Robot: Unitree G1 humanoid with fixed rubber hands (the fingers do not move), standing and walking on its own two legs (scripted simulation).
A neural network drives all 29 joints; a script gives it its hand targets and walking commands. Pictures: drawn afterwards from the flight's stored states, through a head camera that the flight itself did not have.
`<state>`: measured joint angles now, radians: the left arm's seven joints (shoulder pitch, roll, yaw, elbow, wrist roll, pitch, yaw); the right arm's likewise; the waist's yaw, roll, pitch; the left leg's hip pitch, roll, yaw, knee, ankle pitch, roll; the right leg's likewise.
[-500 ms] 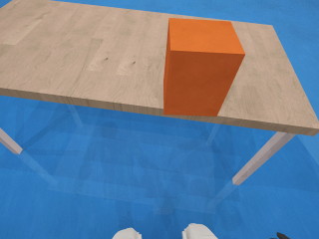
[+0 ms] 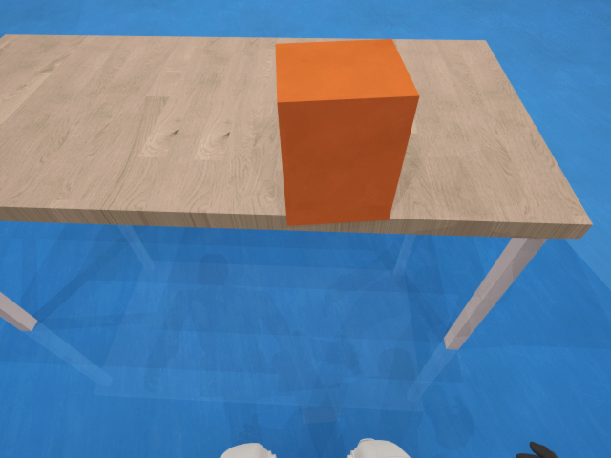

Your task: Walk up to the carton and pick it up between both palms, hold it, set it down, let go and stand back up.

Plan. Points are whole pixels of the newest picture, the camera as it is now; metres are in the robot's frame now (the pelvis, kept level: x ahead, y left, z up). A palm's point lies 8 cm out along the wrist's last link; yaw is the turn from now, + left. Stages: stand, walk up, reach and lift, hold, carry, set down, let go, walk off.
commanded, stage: walk up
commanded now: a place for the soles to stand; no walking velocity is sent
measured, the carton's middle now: (336, 138) +0.59 -0.04 +0.08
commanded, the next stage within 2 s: none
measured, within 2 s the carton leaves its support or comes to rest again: neither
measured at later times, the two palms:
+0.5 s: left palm out of the picture +0.07 +0.29 -0.10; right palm out of the picture +0.10 -0.33 -0.10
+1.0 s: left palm out of the picture +0.08 +0.30 -0.11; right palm out of the picture +0.11 -0.33 -0.08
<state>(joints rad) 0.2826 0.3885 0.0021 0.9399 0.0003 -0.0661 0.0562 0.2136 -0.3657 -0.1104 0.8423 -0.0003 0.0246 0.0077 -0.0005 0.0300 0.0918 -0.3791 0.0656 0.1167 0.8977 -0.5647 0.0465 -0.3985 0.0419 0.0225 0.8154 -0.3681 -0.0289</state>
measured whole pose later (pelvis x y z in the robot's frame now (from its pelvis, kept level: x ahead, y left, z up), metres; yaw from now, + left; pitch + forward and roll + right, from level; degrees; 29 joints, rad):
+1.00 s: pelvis +0.02 +0.00 +0.00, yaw -4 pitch -2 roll -1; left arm 0.28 0.39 0.00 0.96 0.00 -0.08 0.01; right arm 0.17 -0.39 -0.09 0.84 0.00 -0.02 0.02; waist 0.00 0.01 0.08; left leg -0.37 0.04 0.08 0.90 -0.57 0.01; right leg -0.36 0.03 0.07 0.79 -0.40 -0.01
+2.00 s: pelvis +0.20 -0.04 +0.02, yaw -6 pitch -4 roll +0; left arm 0.27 0.39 0.00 0.87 0.00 -0.08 -0.01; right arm 0.32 -0.43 -0.10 0.84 0.00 -0.01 0.03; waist 0.00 0.02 0.09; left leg -0.42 0.06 0.04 0.92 -0.39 0.01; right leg -0.33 0.01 -0.02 0.68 -0.29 -0.05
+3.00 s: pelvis +0.23 -0.03 +0.02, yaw -5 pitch -2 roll +0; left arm 0.19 0.39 0.00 0.99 0.00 -0.04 0.00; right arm 0.17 -0.36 -0.04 0.89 0.00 -0.02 0.01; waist 0.00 0.00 0.07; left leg -0.38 0.05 0.04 0.69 -0.29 0.00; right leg -0.32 0.00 -0.01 0.69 -0.35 -0.01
